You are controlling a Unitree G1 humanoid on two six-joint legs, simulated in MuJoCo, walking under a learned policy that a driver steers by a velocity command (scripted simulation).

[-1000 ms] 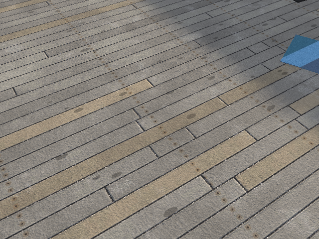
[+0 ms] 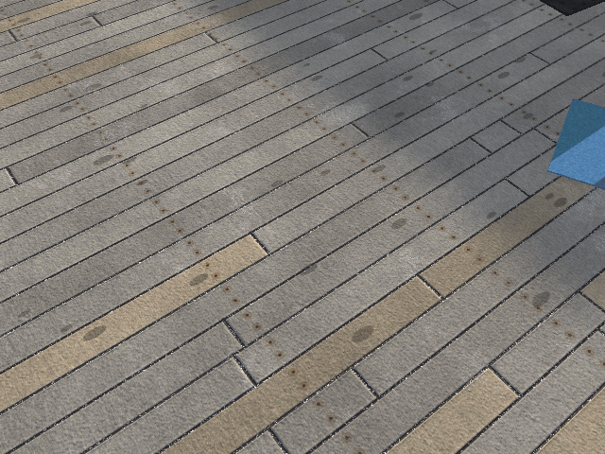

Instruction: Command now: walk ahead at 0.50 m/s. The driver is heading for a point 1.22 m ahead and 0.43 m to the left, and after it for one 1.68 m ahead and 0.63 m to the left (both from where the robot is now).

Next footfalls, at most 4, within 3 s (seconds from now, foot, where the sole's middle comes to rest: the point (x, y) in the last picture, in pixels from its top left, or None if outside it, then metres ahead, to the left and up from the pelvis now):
0.10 right None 0.25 -0.14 -0.78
0.64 left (238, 441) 0.53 0.13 -0.78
1.12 right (267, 305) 0.87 0.05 -0.78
1.66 left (114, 304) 0.90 0.44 -0.78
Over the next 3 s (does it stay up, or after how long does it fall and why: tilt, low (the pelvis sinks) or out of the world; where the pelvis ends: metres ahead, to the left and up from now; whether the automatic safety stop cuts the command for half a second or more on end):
stays up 1.45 0.70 0.00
